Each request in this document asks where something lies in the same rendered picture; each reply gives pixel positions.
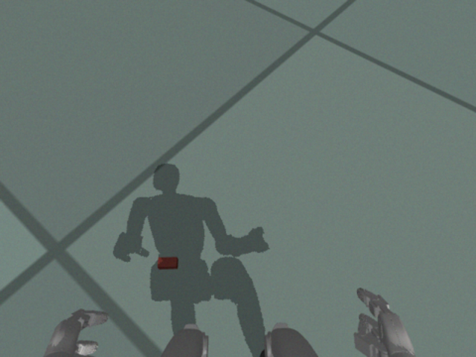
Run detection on small box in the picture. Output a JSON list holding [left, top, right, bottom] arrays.
[[158, 257, 179, 269]]

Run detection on left robot hand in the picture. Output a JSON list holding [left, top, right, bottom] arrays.
[[43, 309, 109, 357]]

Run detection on right robot hand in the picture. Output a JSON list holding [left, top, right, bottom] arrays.
[[354, 288, 415, 357]]

